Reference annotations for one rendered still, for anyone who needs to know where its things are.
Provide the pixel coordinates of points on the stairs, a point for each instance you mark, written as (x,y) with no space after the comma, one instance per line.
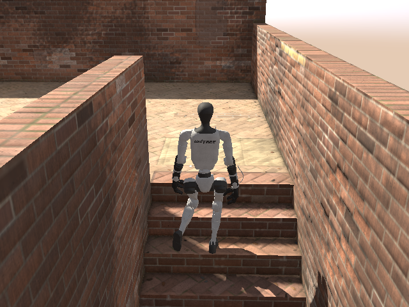
(257,260)

